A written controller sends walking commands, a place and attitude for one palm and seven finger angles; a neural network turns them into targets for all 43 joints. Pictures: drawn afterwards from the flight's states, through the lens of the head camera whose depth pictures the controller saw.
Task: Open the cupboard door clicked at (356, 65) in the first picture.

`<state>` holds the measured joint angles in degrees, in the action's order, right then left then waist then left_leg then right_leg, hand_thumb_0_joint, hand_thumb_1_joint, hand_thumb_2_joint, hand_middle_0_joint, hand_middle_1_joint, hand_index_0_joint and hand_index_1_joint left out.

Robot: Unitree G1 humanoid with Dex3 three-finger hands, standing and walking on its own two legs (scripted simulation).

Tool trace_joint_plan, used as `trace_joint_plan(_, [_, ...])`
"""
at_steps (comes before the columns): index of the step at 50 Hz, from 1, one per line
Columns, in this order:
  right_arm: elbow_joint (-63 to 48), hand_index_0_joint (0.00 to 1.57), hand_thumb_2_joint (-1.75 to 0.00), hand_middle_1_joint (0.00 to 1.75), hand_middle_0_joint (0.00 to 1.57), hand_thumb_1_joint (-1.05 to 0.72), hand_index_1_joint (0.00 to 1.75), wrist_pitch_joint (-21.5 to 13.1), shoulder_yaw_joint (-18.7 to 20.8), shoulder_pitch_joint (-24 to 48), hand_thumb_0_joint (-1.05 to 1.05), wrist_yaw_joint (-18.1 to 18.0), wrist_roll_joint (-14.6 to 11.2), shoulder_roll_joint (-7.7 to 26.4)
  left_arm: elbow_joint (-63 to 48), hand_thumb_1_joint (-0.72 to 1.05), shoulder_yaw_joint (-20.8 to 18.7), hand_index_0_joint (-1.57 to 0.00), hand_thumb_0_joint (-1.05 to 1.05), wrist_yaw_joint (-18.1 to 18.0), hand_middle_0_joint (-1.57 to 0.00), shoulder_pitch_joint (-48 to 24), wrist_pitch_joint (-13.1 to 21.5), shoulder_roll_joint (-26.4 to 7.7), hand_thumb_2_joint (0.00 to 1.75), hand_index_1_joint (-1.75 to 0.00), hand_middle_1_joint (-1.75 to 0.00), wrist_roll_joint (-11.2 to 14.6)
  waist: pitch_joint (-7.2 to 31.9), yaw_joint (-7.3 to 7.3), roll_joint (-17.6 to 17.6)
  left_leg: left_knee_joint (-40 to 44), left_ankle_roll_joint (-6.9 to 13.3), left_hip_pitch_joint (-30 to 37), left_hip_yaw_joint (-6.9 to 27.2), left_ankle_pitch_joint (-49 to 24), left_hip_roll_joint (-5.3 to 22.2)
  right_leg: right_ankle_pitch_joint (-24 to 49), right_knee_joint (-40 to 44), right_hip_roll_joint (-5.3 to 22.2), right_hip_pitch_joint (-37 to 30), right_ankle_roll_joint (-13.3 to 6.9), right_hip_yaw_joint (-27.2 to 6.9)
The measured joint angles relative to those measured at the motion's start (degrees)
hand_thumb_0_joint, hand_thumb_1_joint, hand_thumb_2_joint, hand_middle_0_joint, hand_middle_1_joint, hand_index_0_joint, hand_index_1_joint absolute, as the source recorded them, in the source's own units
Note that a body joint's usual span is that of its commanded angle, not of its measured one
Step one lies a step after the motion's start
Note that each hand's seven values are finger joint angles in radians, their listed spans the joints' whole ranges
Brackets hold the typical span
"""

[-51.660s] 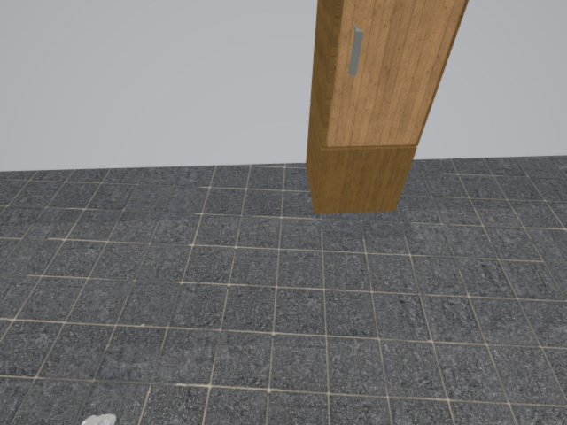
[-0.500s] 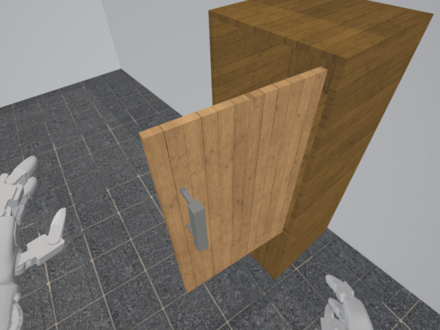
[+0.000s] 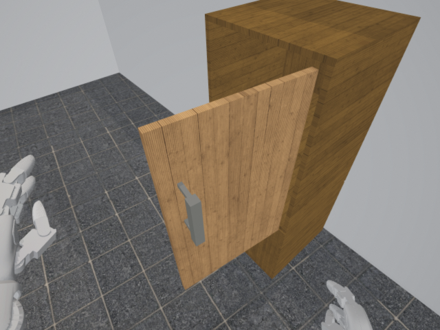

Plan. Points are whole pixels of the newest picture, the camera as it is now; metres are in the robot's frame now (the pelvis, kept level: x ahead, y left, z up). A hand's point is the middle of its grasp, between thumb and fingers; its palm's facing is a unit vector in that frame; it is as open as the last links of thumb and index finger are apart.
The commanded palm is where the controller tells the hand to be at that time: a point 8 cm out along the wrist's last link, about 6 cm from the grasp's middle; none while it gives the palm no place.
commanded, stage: step back with the hand held close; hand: left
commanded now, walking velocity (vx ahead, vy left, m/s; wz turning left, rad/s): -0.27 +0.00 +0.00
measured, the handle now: (190, 214) +0.32 +0.11 +0.04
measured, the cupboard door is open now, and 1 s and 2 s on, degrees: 83 83 83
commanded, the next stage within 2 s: stop stepping back and stand still in 1.24 s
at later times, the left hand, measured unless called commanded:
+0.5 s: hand (20, 266) +0.14 +0.28 +0.16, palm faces +0.42 -0.73 -0.54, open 7.4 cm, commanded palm +0.08 +0.31 +0.17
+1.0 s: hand out of the picture +0.07 +0.27 +0.16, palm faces +0.48 -0.72 -0.49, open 7.4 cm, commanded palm +0.02 +0.28 +0.17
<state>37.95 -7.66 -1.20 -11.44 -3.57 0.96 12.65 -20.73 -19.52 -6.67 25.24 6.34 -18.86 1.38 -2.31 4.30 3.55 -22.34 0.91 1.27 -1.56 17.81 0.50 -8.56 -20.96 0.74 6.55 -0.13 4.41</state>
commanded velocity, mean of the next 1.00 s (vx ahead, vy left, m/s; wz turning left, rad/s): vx -0.30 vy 0.00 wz -0.02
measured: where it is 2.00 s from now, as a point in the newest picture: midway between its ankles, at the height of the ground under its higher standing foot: outside the picture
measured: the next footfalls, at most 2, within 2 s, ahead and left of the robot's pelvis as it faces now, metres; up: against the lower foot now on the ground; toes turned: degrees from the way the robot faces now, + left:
right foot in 1.00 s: -0.17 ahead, -0.13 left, +0.00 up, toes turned -1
left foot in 1.22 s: -0.12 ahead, +0.08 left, +0.00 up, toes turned -1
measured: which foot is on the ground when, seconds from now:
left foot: down 0.00-1.00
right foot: down 0.00-0.78, up 0.80-0.98, down 1.00-1.00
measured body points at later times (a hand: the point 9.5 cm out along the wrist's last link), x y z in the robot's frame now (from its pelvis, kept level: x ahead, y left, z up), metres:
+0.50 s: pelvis -0.06 +0.01 -0.02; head -0.05 +0.01 +0.43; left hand +0.11 +0.31 +0.19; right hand +0.11 -0.23 -0.09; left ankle -0.05 +0.10 -0.74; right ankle +0.04 -0.12 -0.74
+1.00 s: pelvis -0.13 -0.01 -0.01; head -0.10 +0.00 +0.44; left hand +0.04 +0.30 +0.19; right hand +0.04 -0.23 -0.10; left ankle -0.05 +0.10 -0.74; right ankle -0.21 -0.13 -0.74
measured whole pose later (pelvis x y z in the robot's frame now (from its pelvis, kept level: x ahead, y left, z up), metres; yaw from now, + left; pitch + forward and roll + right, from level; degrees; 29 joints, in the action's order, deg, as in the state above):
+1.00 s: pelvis -0.13 -0.01 -0.01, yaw -1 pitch +4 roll -1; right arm 35.6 -8.6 -0.4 -12.3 -2.9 1.0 9.5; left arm -29.5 -28.6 -9.9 30.8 13.9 -23.7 0.6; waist 0.6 1.5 -1.2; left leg -30.8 0.4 -25.5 -2.0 8.9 2.2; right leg -18.7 -31.3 -1.3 11.4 0.3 0.3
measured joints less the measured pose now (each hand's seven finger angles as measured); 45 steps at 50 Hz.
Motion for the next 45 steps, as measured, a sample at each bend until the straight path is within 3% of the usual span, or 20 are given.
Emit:
trace_joint_plan(3, [-0.8, 0.21, -0.9, 0.3, 0.2, -0.9, 0.3, 0.4, -0.5, 0.1, 0.01, -0.1, -0.3, 0.2, -0.5, 0.89, -1.0, -0.21, 0.02, 0.2, -0.21, -1.1, 1.0, -0.3, 0.9, -0.3, -0.3, -0.2, 0.2, -0.35, -0.1, -0.9, 0.0, -1.6, 0.3, 0.0, 0.1, 0.3, 0.0, 0.0, 1.1, 0.0, 0.3])
trace_joint_plan(8, [-3.1, 0.21, -0.9, 0.3, 0.2, -0.9, 0.3, 2.3, -0.6, 2.0, 0.01, 0.2, 0.0, 0.3, -2.1, 0.89, -4.4, -0.21, 0.02, -0.1, -0.2, -0.4, 4.2, -2.4, 0.9, -0.3, -0.3, -0.4, -0.3, -2.47, -1.0, -2.6, 0.1, -6.9, -0.1, -0.6, -0.1, 2.0, 0.0, 0.1, 5.7, -0.1, 0.0])
trace_joint_plan(14, [-4.9, 0.21, -0.9, 0.3, 0.2, -0.9, 0.3, 4.3, 1.2, 2.4, 0.01, -0.1, -0.3, 1.2, -5.7, 0.89, -3.0, -0.21, 0.02, 0.5, -0.2, 5.3, 4.1, -3.6, 0.9, -0.3, -0.3, -0.5, -0.4, -4.27, -1.5, -4.9, 0.8, -11.3, -1.1, -0.8, -1.3, 2.2, -3.2, 1.4, 10.8, 0.6, -1.2])
trace_joint_plan(18, [-5.2, 0.21, -0.9, 0.3, 0.2, -0.9, 0.3, 5.4, 2.2, 1.9, 0.01, -0.6, -0.7, 1.0, -7.9, 0.89, -3.9, -0.21, 0.02, 0.4, -0.21, 7.8, 4.2, -5.1, 0.9, -0.3, -0.3, -0.5, -0.2, -4.55, -2.6, -7.5, 1.2, -13.7, -1.6, -0.5, -2.0, 1.9, -5.9, 2.1, 13.4, 0.8, -1.8])
trace_joint_plan(24, [-5.9, 0.21, -0.9, 0.3, 0.2, -0.9, 0.3, 5.1, 1.9, 0.4, 0.01, -1.3, -0.5, 0.3, -8.1, 0.89, -6.3, -0.22, 0.02, -1.1, -0.21, 6.8, 4.8, -5.5, 0.9, -0.3, -0.3, -1.4, -0.2, -3.8, -4.3, -10.2, 1.9, -16.0, -2.2, -0.7, -2.8, 2.0, -9.4, 2.9, 16.1, 1.2, -2.9])
trace_joint_plan(29, [-6.3, 0.21, -0.9, 0.3, 0.2, -0.9, 0.3, 4.0, 1.6, -2.0, 0.01, -1.9, 1.0, -0.5, -6.9, 0.89, -6.4, -0.21, 0.02, -2.9, -0.21, 3.5, 5.3, -3.3, 0.9, -0.3, -0.3, -3.6, 0.2, -4.04, -4.2, -14.8, 1.9, -19.3, 0.0, 0.1, -3.2, -1.9, -14.4, 1.8, 16.9, 1.4, -5.0])
trace_joint_plan(34, [-5.0, 0.21, -0.9, 0.3, 0.21, -0.9, 0.3, 3.6, 1.6, -1.5, 0.01, -0.8, 0.1, -0.7, -8.0, 0.89, -5.6, -0.21, 0.02, -2.5, -0.21, 3.0, 6.0, -1.0, 0.9, -0.3, -0.3, -2.9, -0.1, -3.94, -4.1, -17.9, 1.2, -22.1, 0.4, 1.8, -2.2, -0.8, -14.6, 0.9, 18.4, 1.1, -4.5])
trace_joint_plan(39, [-4.4, 0.21, -0.9, 0.3, 0.21, -0.9, 0.3, 3.4, 1.3, -0.5, 0.01, -0.8, -0.2, -0.7, -10.5, 0.89, -5.2, -0.21, 0.02, -2.2, -0.21, 3.7, 7.0, -3.2, 0.9, -0.3, -0.3, -2.2, -1.2, -4.64, -5.6, -16.9, 1.4, -23.2, -0.3, -2.3, -2.1, 0.0, -14.2, 0.9, 19.7, 1.0, -5.0])
trace_joint_plan(43, [-4.6, 0.21, -0.9, 0.3, 0.2, -0.9, 0.3, 2.1, 2.0, -2.0, 0.01, -1.3, 0.4, -1.5, -9.1, 0.89, -6.7, -0.22, 0.02, -2.5, -0.21, 3.9, 7.6, -4.8, 0.9, -0.3, -0.3, -3.4, -0.3, -5.71, -3.5, -15.1, 1.7, -23.8, 1.8, -3.5, -0.6, -9.0, -29.1, -2.8, 19.8, 1.2, -5.8])
trace_joint_plan(45, [-3.7, 0.21, -0.9, 0.3, 0.2, -0.9, 0.3, 1.2, 2.0, -2.8, 0.01, -0.9, 0.2, -2.3, -8.6, 0.89, -7.8, -0.22, 0.02, -2.9, -0.21, 4.0, 7.8, -5.3, 0.9, -0.3, -0.3, -2.9, 1.3, -5.37, -3.0, -12.6, 1.1, -24.3, 2.6, -5.4, 0.2, -12.9, -30.3, -3.9, 16.4, 1.0, -5.2])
